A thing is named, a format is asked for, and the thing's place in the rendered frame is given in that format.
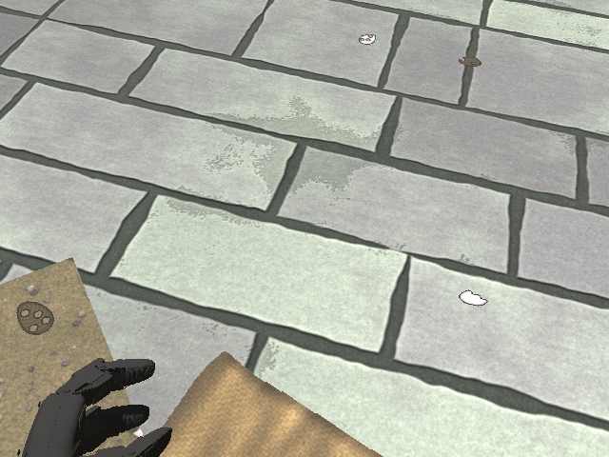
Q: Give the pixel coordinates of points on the left robot hand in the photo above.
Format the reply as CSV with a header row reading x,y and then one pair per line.
x,y
63,428

